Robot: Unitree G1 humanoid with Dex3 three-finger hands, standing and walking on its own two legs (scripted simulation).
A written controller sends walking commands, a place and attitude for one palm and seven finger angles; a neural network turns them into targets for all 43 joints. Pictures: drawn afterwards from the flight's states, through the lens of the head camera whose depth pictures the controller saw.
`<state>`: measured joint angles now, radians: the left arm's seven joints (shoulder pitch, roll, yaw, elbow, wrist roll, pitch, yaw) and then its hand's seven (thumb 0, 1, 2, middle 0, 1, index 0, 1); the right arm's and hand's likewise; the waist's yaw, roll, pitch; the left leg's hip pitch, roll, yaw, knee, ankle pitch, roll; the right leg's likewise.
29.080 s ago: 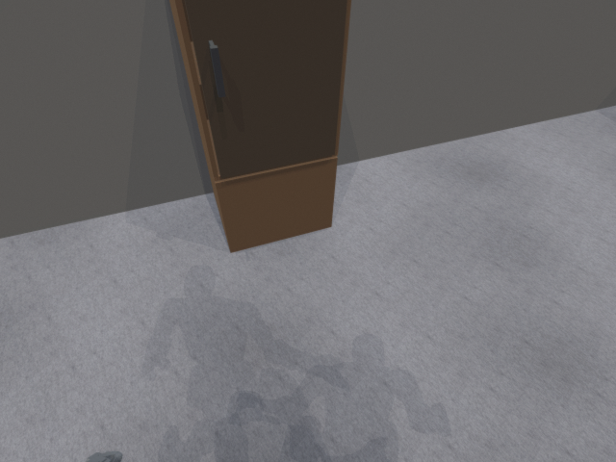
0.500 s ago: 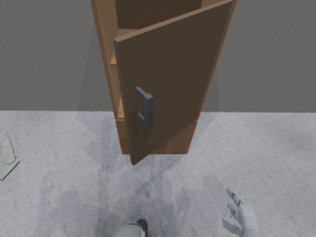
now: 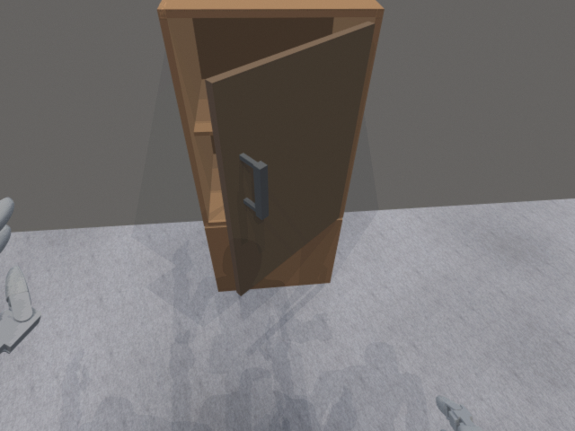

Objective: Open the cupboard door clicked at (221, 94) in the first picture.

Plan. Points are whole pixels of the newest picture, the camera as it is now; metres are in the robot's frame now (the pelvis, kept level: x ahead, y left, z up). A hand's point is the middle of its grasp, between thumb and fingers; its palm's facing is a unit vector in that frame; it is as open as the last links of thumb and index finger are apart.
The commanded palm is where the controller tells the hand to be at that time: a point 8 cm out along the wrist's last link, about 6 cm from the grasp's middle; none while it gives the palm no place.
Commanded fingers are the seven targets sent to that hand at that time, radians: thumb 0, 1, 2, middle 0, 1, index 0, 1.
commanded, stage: stop stepping back and stand still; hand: left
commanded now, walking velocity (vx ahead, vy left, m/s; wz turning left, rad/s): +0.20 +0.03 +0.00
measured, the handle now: (254, 187) +0.54 +0.11 +0.04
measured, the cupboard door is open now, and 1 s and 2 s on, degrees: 39 39 39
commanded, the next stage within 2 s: let the arm hang, fingers relaxed in 0.32 s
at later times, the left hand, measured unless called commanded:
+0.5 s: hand (73, 331) +0.21 +0.28 +0.08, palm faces +0.31 -0.79 -0.52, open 7.4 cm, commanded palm none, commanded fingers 0.00 0.90 0.90 -0.20 -0.30 -0.20 -0.30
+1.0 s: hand out of the picture -0.02 +0.22 -0.17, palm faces +0.11 -0.96 -0.24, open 7.2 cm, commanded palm none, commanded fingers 0.00 0.90 0.90 -0.20 -0.30 -0.20 -0.30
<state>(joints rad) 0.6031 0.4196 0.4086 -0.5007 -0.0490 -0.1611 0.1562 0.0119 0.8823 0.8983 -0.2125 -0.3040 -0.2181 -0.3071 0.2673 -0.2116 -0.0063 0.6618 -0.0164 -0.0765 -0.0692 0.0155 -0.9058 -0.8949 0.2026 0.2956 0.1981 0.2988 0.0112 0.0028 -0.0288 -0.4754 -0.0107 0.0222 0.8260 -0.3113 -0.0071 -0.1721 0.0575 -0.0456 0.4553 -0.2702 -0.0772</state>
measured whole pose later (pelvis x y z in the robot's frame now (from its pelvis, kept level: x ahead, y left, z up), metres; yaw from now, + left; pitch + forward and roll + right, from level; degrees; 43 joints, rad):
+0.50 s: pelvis +0.01 +0.01 -0.01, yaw +4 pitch +1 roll +0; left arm 0.40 0.37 0.25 -0.11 0.01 -0.12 0.07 0.00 0.89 0.90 -0.20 -0.30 -0.21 -0.31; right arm 0.19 -0.23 -0.02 0.74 -0.01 -0.10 0.00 0.01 -0.91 -0.89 0.20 0.30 0.20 0.30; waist 0.00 0.07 -0.02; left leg -0.36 0.04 0.02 0.71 -0.36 0.00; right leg -0.27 0.02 -0.09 0.59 -0.34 -0.06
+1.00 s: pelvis +0.00 +0.03 +0.01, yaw +4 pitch -1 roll +0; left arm 0.28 0.18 0.02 1.13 0.00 0.02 0.02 -0.01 0.93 0.90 -0.20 -0.30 -0.20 -0.30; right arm 0.27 -0.15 0.01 1.11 -0.03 0.02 -0.04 0.01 -0.91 -0.90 0.20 0.29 0.19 0.30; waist 0.00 0.03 0.06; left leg -0.17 0.02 0.05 0.42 -0.23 0.00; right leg -0.14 0.00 -0.09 0.41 -0.25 -0.02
